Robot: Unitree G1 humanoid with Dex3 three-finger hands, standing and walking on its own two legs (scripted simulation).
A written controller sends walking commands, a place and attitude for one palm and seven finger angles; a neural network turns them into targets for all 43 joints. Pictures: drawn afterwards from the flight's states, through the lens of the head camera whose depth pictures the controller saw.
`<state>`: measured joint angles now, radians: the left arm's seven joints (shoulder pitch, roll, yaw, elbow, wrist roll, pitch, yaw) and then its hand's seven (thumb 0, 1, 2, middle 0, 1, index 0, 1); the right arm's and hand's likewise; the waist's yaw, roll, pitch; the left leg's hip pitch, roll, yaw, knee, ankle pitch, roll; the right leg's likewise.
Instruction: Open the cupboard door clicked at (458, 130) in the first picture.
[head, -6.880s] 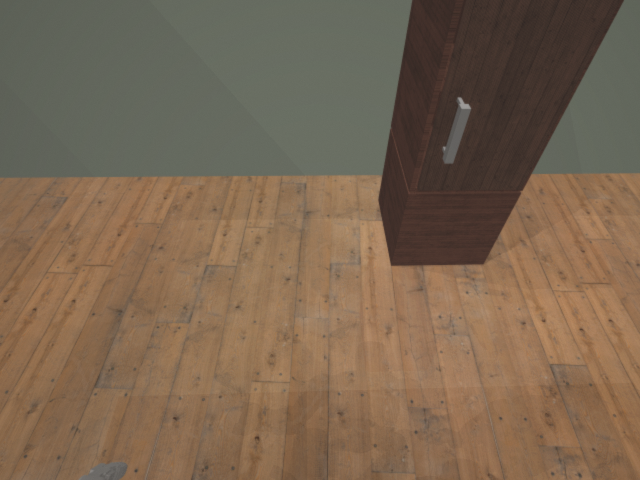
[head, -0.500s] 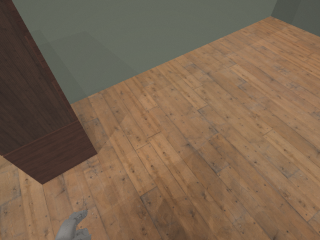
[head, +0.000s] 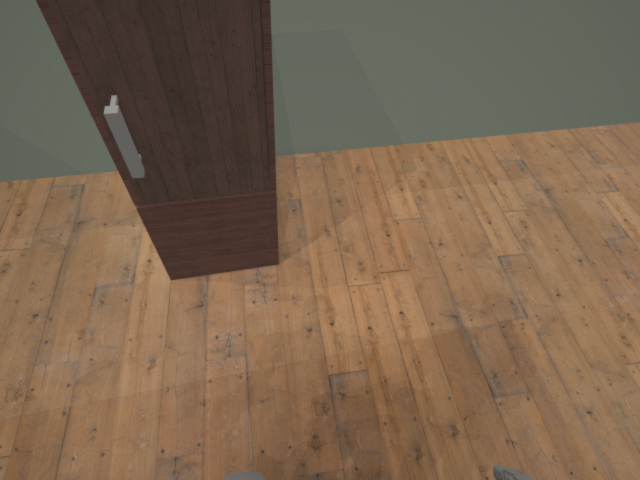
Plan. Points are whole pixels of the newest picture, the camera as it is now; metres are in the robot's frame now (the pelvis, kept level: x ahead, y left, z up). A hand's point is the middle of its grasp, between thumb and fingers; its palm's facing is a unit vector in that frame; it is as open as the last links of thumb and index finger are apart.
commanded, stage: turn to face it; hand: left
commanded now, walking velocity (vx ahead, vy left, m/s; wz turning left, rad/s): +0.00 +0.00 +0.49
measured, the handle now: (126, 137) +0.72 +0.46 -0.09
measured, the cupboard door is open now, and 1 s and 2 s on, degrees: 0 0 0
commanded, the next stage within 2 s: take the last steps up to it in 0.50 s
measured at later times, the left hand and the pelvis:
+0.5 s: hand out of the picture +0.08 +0.19 -0.13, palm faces +0.20 -0.94 -0.28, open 7.4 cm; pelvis -0.01 -0.03 +0.01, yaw +12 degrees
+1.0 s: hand out of the picture -0.14 +0.17 -0.16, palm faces +0.41 -0.89 -0.19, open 7.4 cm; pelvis +0.00 +0.03 +0.01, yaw +19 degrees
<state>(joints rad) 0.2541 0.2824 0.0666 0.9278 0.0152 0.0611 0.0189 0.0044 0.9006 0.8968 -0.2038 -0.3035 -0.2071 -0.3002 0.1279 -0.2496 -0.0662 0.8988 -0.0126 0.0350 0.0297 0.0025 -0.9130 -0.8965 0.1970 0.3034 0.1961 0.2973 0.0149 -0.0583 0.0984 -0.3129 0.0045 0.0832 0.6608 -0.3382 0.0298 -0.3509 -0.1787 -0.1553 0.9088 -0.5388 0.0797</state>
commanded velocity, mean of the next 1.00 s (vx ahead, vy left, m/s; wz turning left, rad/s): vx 0.13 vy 0.01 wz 0.21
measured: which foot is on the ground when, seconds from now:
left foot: down 0.00-0.46, up 0.48-0.92, down 0.94-1.00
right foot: up 0.00-0.44, down 0.46-0.94, up 0.96-1.00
